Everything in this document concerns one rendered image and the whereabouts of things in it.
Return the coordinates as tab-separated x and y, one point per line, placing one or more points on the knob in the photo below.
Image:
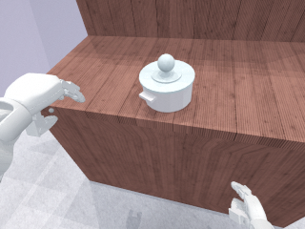
165	63

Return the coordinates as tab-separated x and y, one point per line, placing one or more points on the robot left forearm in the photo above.
14	119

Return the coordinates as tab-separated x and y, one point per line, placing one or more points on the robot right forearm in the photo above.
260	224

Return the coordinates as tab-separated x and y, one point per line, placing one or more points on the robot left hand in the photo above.
36	91

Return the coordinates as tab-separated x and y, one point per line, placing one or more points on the table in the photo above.
246	119

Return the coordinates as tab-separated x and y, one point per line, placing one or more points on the lid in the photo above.
177	80

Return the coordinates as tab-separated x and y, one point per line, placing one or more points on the pot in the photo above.
168	103

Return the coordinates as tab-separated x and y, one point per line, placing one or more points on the robot right hand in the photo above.
243	212

